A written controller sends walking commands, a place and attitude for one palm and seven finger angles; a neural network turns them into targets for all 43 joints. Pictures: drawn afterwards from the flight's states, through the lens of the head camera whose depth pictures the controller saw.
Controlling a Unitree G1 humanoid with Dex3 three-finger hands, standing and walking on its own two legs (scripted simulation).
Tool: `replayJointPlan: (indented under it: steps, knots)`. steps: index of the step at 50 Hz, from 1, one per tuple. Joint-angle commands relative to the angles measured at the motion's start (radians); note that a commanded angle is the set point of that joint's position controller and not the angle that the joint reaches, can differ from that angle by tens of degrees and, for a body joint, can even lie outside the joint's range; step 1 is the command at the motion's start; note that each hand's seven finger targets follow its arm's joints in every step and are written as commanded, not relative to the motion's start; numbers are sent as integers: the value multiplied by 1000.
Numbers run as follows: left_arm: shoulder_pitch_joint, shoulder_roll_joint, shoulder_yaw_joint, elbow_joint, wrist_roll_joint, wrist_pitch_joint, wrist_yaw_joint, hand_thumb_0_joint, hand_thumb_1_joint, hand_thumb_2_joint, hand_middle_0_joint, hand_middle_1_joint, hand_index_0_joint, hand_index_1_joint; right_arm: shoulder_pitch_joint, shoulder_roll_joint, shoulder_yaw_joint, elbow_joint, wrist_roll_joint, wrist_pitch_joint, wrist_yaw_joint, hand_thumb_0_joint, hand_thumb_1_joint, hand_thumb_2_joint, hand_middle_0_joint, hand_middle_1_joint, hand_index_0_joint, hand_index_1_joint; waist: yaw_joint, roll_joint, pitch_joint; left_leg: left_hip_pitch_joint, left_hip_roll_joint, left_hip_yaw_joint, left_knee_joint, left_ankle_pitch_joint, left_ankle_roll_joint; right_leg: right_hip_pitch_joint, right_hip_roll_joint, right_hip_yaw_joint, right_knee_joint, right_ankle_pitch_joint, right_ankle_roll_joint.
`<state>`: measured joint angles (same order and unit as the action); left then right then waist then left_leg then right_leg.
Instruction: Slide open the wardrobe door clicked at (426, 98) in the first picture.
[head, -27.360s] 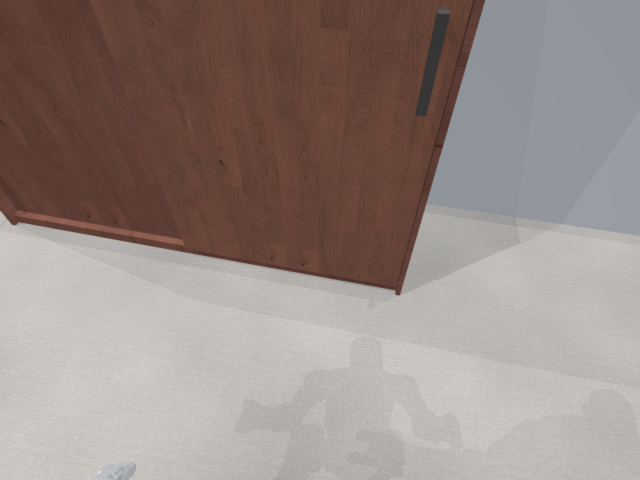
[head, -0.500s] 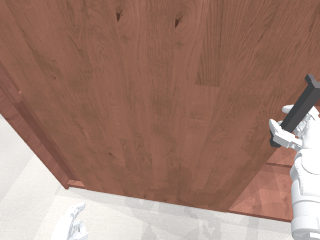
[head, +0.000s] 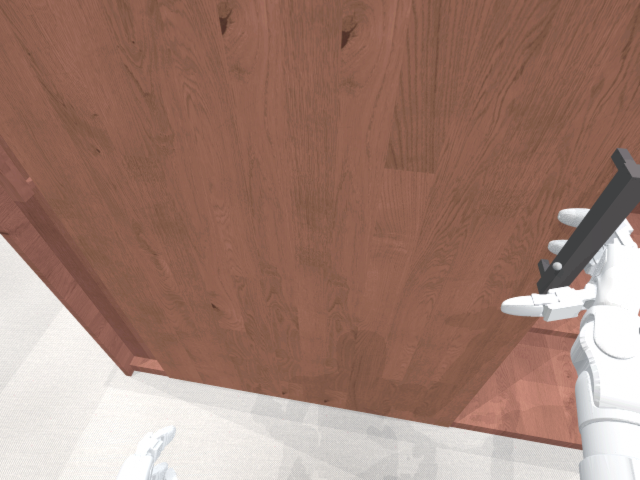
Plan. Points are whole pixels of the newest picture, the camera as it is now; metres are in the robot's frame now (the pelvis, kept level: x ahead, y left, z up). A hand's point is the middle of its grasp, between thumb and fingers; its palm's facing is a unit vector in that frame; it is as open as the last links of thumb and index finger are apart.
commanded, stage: slip the hand off the handle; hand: right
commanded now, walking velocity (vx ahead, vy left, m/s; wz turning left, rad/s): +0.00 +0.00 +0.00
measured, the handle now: (581, 230) +0.40 -0.29 +0.14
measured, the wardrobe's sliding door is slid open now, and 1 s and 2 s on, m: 0.68 0.68 0.68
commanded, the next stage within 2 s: draw the hand back to the body in 1.26 s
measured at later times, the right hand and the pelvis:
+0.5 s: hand (620, 284) +0.33 -0.33 +0.11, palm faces +0.48 +0.85 -0.21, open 14.6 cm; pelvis +0.01 +0.00 +0.00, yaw -1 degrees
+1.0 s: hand out of the picture +0.25 -0.33 +0.11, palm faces +0.50 +0.84 -0.22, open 14.7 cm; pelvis +0.01 +0.00 +0.00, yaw -1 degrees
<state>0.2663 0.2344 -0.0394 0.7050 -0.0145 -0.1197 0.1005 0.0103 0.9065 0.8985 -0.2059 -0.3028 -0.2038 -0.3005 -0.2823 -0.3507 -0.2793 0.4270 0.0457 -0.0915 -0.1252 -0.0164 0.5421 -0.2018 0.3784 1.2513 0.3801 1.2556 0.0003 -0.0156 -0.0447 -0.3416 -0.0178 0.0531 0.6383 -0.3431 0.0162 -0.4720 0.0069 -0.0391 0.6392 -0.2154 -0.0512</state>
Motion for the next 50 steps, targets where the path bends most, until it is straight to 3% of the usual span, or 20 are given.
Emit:
replayJointPlan:
  steps: [1,2,4,7,14,16,17,22,24,25,28,31,36,37,38,42,43,44,47,50]
  knots:
    - [-83,154,61,-146,-1,-52,15,0,900,900,-200,-300,-200,-300,-310,-269,-104,-236,0,-22,-36,0,550,-200,250,1150,250,1150,-16,-32,-240,-84,-1,-12,-108,118,7,279,-29,82,-91,44,14]
    - [-84,156,60,-146,0,-45,16,0,900,900,-200,-300,-200,-300,-279,-290,-129,-231,-5,-17,-41,0,550,-200,250,1150,250,1150,-20,-31,-224,-80,-1,-14,-112,124,7,268,-31,80,-89,50,11]
    - [-92,149,55,-157,-3,-38,18,0,900,900,-200,-300,-200,-300,-303,-273,-110,-250,1,-10,-32,0,550,-200,250,1150,250,1150,-15,-26,-229,-75,0,-15,-111,128,5,265,-27,73,-88,56,13]
    - [-96,149,54,-159,-6,-22,24,0,900,900,-200,-300,-200,-300,-266,-330,-173,-242,4,-3,-29,0,550,-200,250,1150,250,1150,-27,-35,-210,-63,0,-19,-117,131,8,250,-26,69,-86,61,12]
    - [-92,146,58,-173,-5,-20,22,0,900,900,-200,-300,-200,-300,-237,-322,-160,-284,14,-30,20,0,550,-200,250,1150,250,1150,-23,-80,-247,-61,-7,-16,-102,173,13,291,-25,70,-69,127,15]
    - [-93,151,58,-170,-10,-22,24,0,900,900,-200,-300,-200,-300,-248,-304,-135,-277,26,-34,50,0,550,-200,250,1150,250,1150,-7,-74,-230,-81,-5,-19,-107,162,9,287,-22,69,-65,109,12]
    - [-83,155,59,-162,-12,-21,27,0,900,900,-200,-300,-200,-300,-235,-326,-163,-245,33,-34,59,0,550,-200,250,1150,250,1150,-4,-33,-202,-80,-7,-19,-117,160,8,264,-26,70,-64,95,8]
    - [-81,164,57,-151,-16,-26,39,0,900,900,-200,-300,-200,-300,-292,-372,-175,-241,49,-50,112,0,550,-200,250,1150,250,1150,4,-84,-196,-105,-4,-27,-121,134,7,262,-19,74,-60,64,6]
    - [-69,167,62,-148,-13,-27,39,0,900,900,-200,-300,-200,-300,-254,-418,-226,-219,59,-65,125,0,550,-200,250,1150,250,1150,-12,-70,-237,-82,-7,-27,-114,140,8,254,-14,75,-55,75,6]
    - [-72,166,60,-147,-15,-27,40,0,900,900,-200,-300,-200,-300,-241,-423,-234,-193,64,-69,134,0,550,-200,250,1150,250,1150,-12,-65,-218,-85,-6,-29,-116,144,7,241,-12,70,-51,75,5]
    - [-65,171,55,-137,-18,-29,44,0,900,900,-200,-300,-200,-300,-322,-446,-228,-161,67,-87,156,0,550,-200,250,1150,250,1150,5,-81,-201,-113,-6,-32,-115,103,6,222,-13,77,-50,27,3]
    - [-67,167,66,-164,-16,-41,33,0,900,900,-200,-300,-200,-300,-161,-398,-219,-212,84,-100,177,0,550,-200,250,1150,250,1150,-32,-112,-266,-89,-10,-21,-98,128,12,265,-14,85,-47,78,6]
    - [-90,162,70,-190,-20,-52,20,0,900,900,-200,-300,-200,-300,19,-383,-259,-324,120,-89,169,0,550,-200,250,1150,250,1150,-56,-72,-243,-74,-13,-8,-94,139,7,243,-20,87,-59,89,7]
    - [-91,163,68,-188,-19,-51,21,0,900,900,-200,-300,-200,-300,59,-408,-295,-320,118,-82,155,0,550,-200,250,1150,250,1150,-67,-68,-212,-70,-12,-11,-102,125,8,218,-21,85,-63,67,6]
    - [-99,158,65,-192,-20,-54,21,0,900,900,-200,-300,-200,-300,38,-393,-280,-353,122,-79,149,0,550,-200,250,1150,250,1150,-53,-58,-202,-75,-12,-10,-101,119,5,214,-20,84,-68,57,5]
    - [-117,147,68,-200,-14,-66,20,0,900,900,-200,-300,-200,-300,143,-391,-305,-490,118,-86,123,0,550,-200,250,1150,250,1150,-64,-87,-212,-69,-13,-9,-96,119,8,238,-25,86,-72,66,8]
    - [-124,141,65,-200,-12,-72,20,0,900,900,-200,-300,-200,-300,143,-352,-271,-531,119,-90,123,0,550,-200,250,1150,250,1150,-56,-117,-214,-77,-13,-6,-91,128,8,254,-23,86,-71,79,10]
    - [-125,137,66,-200,-12,-78,18,0,900,900,-200,-300,-200,-300,196,-337,-271,-543,125,-91,123,0,550,-200,250,1150,250,1150,-61,-104,-203,-82,-15,-1,-91,116,9,256,-27,96,-78,66,15]
    - [-140,139,58,-186,-16,-90,29,0,900,900,-200,-300,-200,-300,200,-306,-244,-553,132,-83,124,0,550,-200,250,1150,250,1150,-42,-76,-123,-119,-12,-3,-104,57,6,230,-33,117,-103,-53,15]
    - [-152,138,55,-184,-18,-109,39,0,900,900,-200,-300,-200,-300,212,-281,-220,-576,139,-69,136,0,550,-200,250,1150,250,1150,-45,-90,-135,-116,-6,-5,-105,31,7,242,-29,130,-124,-112,20]
